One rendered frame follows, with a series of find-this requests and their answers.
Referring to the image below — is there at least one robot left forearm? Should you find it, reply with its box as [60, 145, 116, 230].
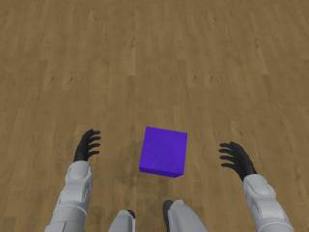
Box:
[43, 160, 93, 232]

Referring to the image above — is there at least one carton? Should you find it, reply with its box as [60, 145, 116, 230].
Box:
[139, 127, 187, 178]

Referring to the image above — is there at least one robot right forearm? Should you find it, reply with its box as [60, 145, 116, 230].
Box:
[242, 174, 295, 232]

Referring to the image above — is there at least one robot foot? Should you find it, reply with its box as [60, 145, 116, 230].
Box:
[127, 210, 135, 218]
[162, 200, 174, 232]

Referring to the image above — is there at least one robot right foot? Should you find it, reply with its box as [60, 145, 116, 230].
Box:
[162, 200, 174, 232]

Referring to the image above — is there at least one robot left foot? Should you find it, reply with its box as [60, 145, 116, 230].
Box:
[127, 210, 135, 218]

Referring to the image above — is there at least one robot right hand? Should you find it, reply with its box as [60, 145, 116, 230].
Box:
[218, 141, 257, 181]

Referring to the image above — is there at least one robot left hand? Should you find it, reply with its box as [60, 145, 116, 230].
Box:
[73, 129, 101, 162]

